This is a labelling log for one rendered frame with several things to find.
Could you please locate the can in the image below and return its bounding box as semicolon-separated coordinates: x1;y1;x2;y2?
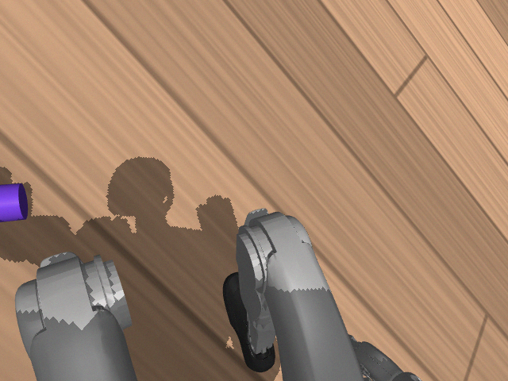
0;183;28;222

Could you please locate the right robot foot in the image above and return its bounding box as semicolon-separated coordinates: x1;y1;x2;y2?
223;272;275;372

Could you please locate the right robot hand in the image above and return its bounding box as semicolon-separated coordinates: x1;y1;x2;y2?
349;335;404;381

